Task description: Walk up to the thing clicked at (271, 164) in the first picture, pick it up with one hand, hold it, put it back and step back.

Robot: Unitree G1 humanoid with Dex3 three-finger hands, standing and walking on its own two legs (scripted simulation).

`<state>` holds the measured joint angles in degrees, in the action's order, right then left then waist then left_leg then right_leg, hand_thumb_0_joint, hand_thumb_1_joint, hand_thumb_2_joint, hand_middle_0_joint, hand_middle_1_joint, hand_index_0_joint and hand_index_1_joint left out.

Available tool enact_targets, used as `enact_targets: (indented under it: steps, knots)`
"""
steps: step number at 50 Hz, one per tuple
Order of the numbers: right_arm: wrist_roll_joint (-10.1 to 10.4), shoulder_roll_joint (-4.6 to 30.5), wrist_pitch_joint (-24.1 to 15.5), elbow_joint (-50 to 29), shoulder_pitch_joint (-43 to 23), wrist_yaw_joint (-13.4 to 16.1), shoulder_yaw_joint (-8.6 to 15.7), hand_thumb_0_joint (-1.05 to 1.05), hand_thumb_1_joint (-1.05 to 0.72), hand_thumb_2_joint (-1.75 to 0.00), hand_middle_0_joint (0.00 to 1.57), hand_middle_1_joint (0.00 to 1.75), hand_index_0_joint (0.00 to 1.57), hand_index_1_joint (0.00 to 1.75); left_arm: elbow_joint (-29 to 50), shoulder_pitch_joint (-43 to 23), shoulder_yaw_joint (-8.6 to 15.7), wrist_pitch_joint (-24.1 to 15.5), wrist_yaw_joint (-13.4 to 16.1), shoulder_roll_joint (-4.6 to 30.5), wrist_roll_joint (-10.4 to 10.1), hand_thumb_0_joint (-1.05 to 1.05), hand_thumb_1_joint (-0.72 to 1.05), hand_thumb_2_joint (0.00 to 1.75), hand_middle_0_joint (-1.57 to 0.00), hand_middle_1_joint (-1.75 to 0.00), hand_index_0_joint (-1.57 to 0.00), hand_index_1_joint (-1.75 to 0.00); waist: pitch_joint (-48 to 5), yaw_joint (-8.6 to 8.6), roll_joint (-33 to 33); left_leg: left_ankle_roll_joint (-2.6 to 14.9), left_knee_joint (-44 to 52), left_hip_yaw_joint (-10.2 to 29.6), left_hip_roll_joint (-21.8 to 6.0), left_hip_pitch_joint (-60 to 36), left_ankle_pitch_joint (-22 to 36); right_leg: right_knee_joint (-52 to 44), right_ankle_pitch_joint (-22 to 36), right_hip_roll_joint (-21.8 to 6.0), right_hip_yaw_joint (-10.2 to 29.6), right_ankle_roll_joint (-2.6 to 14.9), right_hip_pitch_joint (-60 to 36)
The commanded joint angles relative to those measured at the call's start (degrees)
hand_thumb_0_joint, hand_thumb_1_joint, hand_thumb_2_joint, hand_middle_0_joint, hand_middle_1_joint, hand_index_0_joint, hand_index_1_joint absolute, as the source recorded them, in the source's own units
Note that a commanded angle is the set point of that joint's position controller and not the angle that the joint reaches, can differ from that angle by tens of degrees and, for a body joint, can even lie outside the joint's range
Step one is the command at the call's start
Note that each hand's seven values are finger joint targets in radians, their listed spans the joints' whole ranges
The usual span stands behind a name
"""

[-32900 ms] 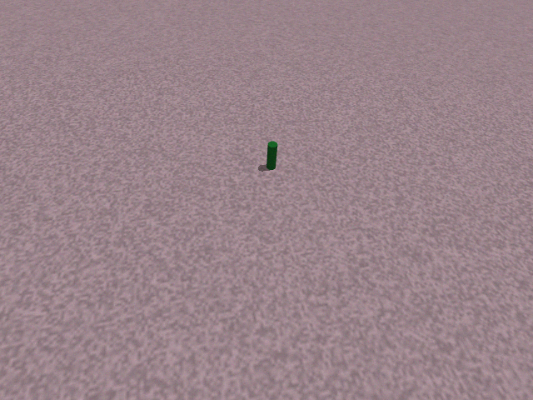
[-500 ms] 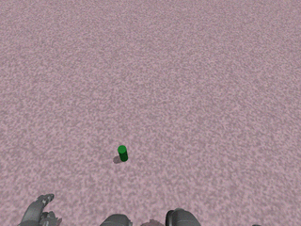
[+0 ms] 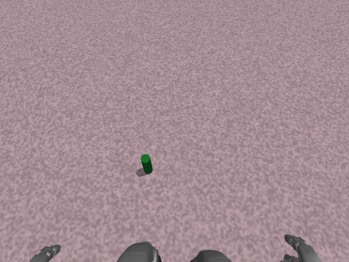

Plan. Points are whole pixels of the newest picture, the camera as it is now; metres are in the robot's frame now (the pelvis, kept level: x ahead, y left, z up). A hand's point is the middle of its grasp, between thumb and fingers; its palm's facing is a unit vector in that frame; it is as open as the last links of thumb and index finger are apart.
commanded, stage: step back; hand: left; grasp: from the side
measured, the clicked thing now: (147, 164) +0.61 +0.16 -0.67
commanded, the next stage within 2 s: none
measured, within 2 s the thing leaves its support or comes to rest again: neither
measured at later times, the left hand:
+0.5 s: hand out of the picture -0.03 +0.30 -0.14, palm faces -0.01 -0.94 -0.34, open 7.3 cm
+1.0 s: hand out of the picture -0.23 +0.22 -0.11, palm faces -0.05 -0.90 -0.43, open 7.4 cm
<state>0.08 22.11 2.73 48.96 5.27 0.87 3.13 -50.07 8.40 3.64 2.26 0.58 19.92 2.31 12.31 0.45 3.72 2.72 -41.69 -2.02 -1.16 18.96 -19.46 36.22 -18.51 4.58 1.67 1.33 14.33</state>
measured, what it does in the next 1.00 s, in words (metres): walks backwards: left foot, then right foot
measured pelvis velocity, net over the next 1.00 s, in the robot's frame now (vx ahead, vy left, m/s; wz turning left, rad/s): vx -0.31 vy -0.05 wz -0.06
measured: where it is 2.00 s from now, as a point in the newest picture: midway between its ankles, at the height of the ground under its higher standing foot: outside the picture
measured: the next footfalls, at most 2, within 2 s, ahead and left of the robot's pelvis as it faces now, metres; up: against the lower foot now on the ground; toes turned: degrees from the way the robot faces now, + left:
left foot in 0.30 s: -0.06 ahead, +0.13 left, +0.00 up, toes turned -1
right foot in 0.78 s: -0.25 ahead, -0.15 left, +0.00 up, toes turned -3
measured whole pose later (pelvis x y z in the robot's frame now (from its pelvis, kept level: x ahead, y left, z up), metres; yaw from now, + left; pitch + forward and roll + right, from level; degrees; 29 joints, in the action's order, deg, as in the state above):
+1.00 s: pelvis -0.31 -0.05 +0.01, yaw -3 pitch -1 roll +3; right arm -0.3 24.5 2.0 50.0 14.2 2.8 3.2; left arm -46.2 14.3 4.7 5.1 -1.7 20.2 3.6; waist 5.5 -2.2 0.4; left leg -1.1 -66.3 6.2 6.4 30.1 -24.3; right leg 35.4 -17.0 -1.7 1.5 1.7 17.8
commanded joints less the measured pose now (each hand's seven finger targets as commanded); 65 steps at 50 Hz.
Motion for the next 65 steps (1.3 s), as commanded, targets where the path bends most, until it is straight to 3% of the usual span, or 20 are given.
enact_targets:
  steps: [1, 5, 11, 15, 17, 18, 22, 26, 33, 38, 40, 41, 42, 46, 54, 57, 58, 60, 61, 65]
  knots:
    - [0.2, 11.2, -0.4, -4.4, 0.9, 1.4, 3.4, 0.0, -0.9, -0.9, 0.2, 0.3, 0.2, 0.3, 8.3, -1.3, 5.3, -2.4, 0.7, 20.5, 0.3, 0.0, 0.9, 0.9, -0.2, -0.3, -0.2, -0.3, -12.0, -2.34, -21.0, -2.52, -24.1, 8.9, 5.2, 1.6, -19.2, -16.3, 29.1, -27.8, 33.2, 18.97, 4.2]
    - [0.4, 10.6, -1.0, -2.3, 3.7, 1.0, 2.4, 0.0, -0.9, -0.9, 0.2, 0.3, 0.2, 0.3, 9.5, -1.9, 4.1, -1.9, 1.2, 13.7, -0.6, 0.0, 0.9, 0.9, -0.2, -0.3, -0.2, -0.3, -12.2, -1.06, -10.4, -3.28, -27.3, 10.6, 8.5, 6.4, -11.9, -11.4, 33.6, -16.3, 14.6, 11.79, -1.6]
    - [-0.3, 9.7, -2.2, -3.3, 6.0, 1.4, 1.9, 0.0, -0.9, -0.9, 0.2, 0.3, 0.2, 0.3, 11.5, 0.9, 4.2, -0.5, 1.1, 13.7, 0.3, 0.0, 0.9, 0.9, -0.2, -0.3, -0.2, -0.3, -17.4, -2.15, -15.2, -3.97, -0.4, 4.9, 3.1, 4.7, -9.7, -7.1, 30.5, -15.2, 12.5, 10.15, -13.1]
    - [-2.2, 11.1, -3.0, -1.6, 9.7, 1.2, 3.6, 0.0, -0.9, -0.9, 0.2, 0.3, 0.2, 0.3, 12.7, -0.4, 3.4, 1.4, 0.2, 13.3, -1.2, 0.0, 0.9, 0.9, -0.2, -0.3, -0.2, -0.3, -16.6, -0.12, -11.0, -2.42, 21.1, 6.4, 0.7, -9.9, 10.5, 1.8, 14.3, -9.9, 10.4, 4.05, 1.2]
    - [-3.1, 21.4, -3.0, -3.7, 5.1, 0.6, 5.6, 0.0, -0.9, -0.9, 0.2, 0.3, 0.2, 0.3, 12.7, -0.9, 3.8, 1.2, 0.9, 12.3, -0.7, 0.0, 0.9, 0.9, -0.2, -0.3, -0.2, -0.3, -13.3, 0.2, 7.2, 9.17, 24.5, 32.0, -21.7, -5.4, 15.7, 21.8, -17.1, 3.0, 6.8, -0.33, 15.6]
    - [-2.5, 22.7, -3.3, -4.7, 3.6, 0.7, 6.2, 0.0, -0.9, -0.9, 0.2, 0.3, 0.2, 0.3, 12.5, -3.7, 4.7, 1.2, 1.4, 14.3, 0.1, 0.0, 0.9, 0.9, -0.2, -0.3, -0.2, -0.3, -11.3, 2.57, 9.8, 15.17, 27.5, 38.4, -26.5, 3.2, 11.9, 31.9, -18.4, 0.9, 11.5, -0.73, 11.8]
    - [-2.6, 13.1, -4.0, -5.2, -1.1, 1.4, 3.6, 0.0, -0.9, -0.9, 0.2, 0.3, 0.2, 0.3, 8.8, 4.3, 5.1, 1.3, 0.2, 13.4, -1.3, 0.0, 0.9, 0.9, -0.2, -0.3, -0.2, -0.3, -10.3, -4.21, 1.8, 6.13, 20.0, 14.1, -10.8, -6.2, 21.8, 38.2, -6.0, 2.9, 12.8, -0.53, 17.9]
    - [-1.8, 13.0, -4.0, -4.7, 5.5, 1.7, 4.1, 0.0, -0.9, -0.9, 0.2, 0.3, 0.2, 0.3, 9.3, 3.8, 5.1, 1.1, -0.1, 12.6, -0.4, 0.0, 0.9, 0.9, -0.2, -0.3, -0.2, -0.3, -13.3, -0.73, 3.4, 7.87, 16.7, 14.5, -11.3, -15.9, 27.8, 35.7, -6.3, 2.5, 11.0, -3.24, 19.2]
    - [-2.3, 16.0, -3.5, -6.9, 6.1, 1.6, 5.3, 0.0, -0.9, -0.9, 0.2, 0.3, 0.2, 0.3, 8.6, 4.0, 4.9, 1.3, -1.0, 13.3, -0.4, 0.0, 0.9, 0.9, -0.2, -0.3, -0.2, -0.3, -16.6, 1.88, 6.6, 10.92, 17.8, 16.1, -14.8, -14.9, 12.9, 18.1, -11.1, -2.6, 6.5, -4.03, 11.5]
    - [-2.4, 18.8, -1.9, -8.3, -1.2, 1.8, 5.6, 0.0, -0.9, -0.9, 0.2, 0.3, 0.2, 0.3, 2.6, 17.0, 5.2, 1.5, -2.4, 12.8, -0.6, 0.0, 0.9, 0.9, -0.2, -0.3, -0.2, -0.3, -18.0, -4.32, 9.3, 6.24, 16.7, 12.5, -13.7, 1.5, -0.2, -5.7, -2.9, -5.8, -0.2, 0.43, -7.1]
    - [-1.5, 13.2, -1.4, -7.7, 1.3, 1.9, 3.9, 0.0, -0.9, -0.9, 0.2, 0.3, 0.2, 0.3, 2.8, 15.2, 6.6, 1.3, -2.5, 16.5, 1.1, 0.0, 0.9, 0.9, -0.2, -0.3, -0.2, -0.3, -12.6, -4.35, -6.4, 0.41, 2.4, 7.5, -2.6, 14.6, -12.4, -15.4, -11.1, -11.2, 13.0, 2.89, -6.9]
    - [-1.0, 10.7, -1.6, -8.8, 0.0, 2.7, 3.5, 0.0, -0.9, -0.9, 0.2, 0.3, 0.2, 0.3, 6.9, 8.4, 7.7, 1.4, -2.6, 23.0, 1.2, 0.0, 0.9, 0.9, -0.2, -0.3, -0.2, -0.3, -8.2, -4.84, -21.3, -3.45, -11.1, 3.9, 7.6, 17.6, -14.6, -22.4, -20.6, -21.9, 28.3, 9.09, 6.7]
    - [-1.5, 14.8, -1.4, -7.5, 0.3, 3.4, 5.1, 0.0, -0.9, -0.9, 0.2, 0.3, 0.2, 0.3, 9.6, 1.8, 8.0, 1.4, -2.0, 26.4, 1.6, 0.0, 0.9, 0.9, -0.2, -0.3, -0.2, -0.3, -3.9, -4.82, -23.6, -3.85, -23.2, 8.6, 4.8, 10.8, -14.9, -28.6, -28.2, -29.1, 36.2, 15.53, 21.7]
    - [-0.4, 11.0, -1.8, -2.4, 9.5, 2.7, 2.9, 0.0, -0.9, -0.9, 0.2, 0.3, 0.2, 0.3, 11.0, -5.3, 5.4, 0.7, -1.0, 14.6, 0.9, 0.0, 0.9, 0.9, -0.2, -0.3, -0.2, -0.3, -5.3, 1.14, -13.6, -3.1, -30.1, 9.9, 8.6, 11.1, -4.3, -15.9, -0.2, -13.6, 7.7, 6.06, 12.3]
    - [-1.6, 9.1, -4.2, -4.6, 9.4, 3.2, 1.7, 0.0, -0.9, -0.9, 0.2, 0.3, 0.2, 0.3, 12.3, 5.3, 5.6, 1.2, 0.9, 13.3, 0.7, 0.0, 0.9, 0.9, -0.2, -0.3, -0.2, -0.3, -17.1, -4.46, -17.2, -3.66, 1.4, 3.1, 2.2, 11.1, -8.7, -1.5, 38.5, -18.5, 9.1, 10.58, -18.8]
    - [-1.9, 9.8, -4.1, -2.3, 14.5, 2.6, 2.6, 0.0, -0.9, -0.9, 0.2, 0.3, 0.2, 0.3, 13.7, 1.7, 4.8, 2.3, 0.4, 13.7, -0.4, 0.0, 0.9, 0.9, -0.2, -0.3, -0.2, -0.3, -19.1, -1.26, -11.2, -2.39, 18.5, -1.7, 4.3, -2.3, 9.3, 3.7, 27.9, -16.4, 6.2, 6.96, -10.2]
    - [-2.1, 11.4, -4.0, -2.6, 13.9, 2.5, 3.3, 0.0, -0.9, -0.9, 0.2, 0.3, 0.2, 0.3, 14.4, 2.3, 3.9, 2.3, 0.2, 12.3, -0.5, 0.0, 0.9, 0.9, -0.2, -0.3, -0.2, -0.3, -19.1, -1.47, -8.2, -0.74, 19.1, 4.5, 0.6, -7.3, 12.5, 4.2, 19.7, -15.0, 6.7, 4.83, -2.7]
    - [-2.4, 21.8, -3.2, -4.7, 9.6, 1.9, 5.2, 0.0, -0.9, -0.9, 0.2, 0.3, 0.2, 0.3, 15.1, -0.3, 4.1, 2.1, 0.2, 12.3, -1.5, 0.0, 0.9, 0.9, -0.2, -0.3, -0.2, -0.3, -16.7, -0.16, 11.7, 14.52, 21.2, 31.6, -22.4, -4.7, 20.5, 22.4, -15.6, -2.5, -1.1, -0.3, 12.0]
    - [-2.7, 23.2, -3.8, -6.3, 5.5, 2.6, 5.7, 0.0, -0.9, -0.9, 0.2, 0.3, 0.2, 0.3, 14.8, -2.4, 5.1, 2.3, 0.5, 14.8, -0.8, 0.0, 0.9, 0.9, -0.2, -0.3, -0.2, -0.3, -13.9, 0.35, 11.6, 18.95, 22.7, 38.0, -28.0, 3.8, 20.5, 34.4, -19.1, -5.4, 7.6, -0.67, 9.4]
    - [-2.7, 13.5, -4.0, -6.4, 3.2, 2.6, 2.7, 0.0, -0.9, -0.9, 0.2, 0.3, 0.2, 0.3, 9.7, 3.1, 4.8, 1.6, -0.6, 12.9, -1.3, 0.0, 0.9, 0.9, -0.2, -0.3, -0.2, -0.3, -13.7, -3.22, 0.4, 10.0, 15.9, 12.7, -12.3, 0.1, 23.5, 36.0, -10.2, -0.3, 7.4, -0.2, 10.3]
